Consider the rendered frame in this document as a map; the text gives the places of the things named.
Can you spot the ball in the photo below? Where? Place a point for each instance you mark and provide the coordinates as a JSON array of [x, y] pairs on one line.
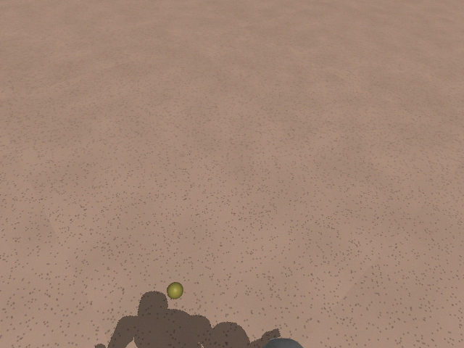
[[175, 290]]

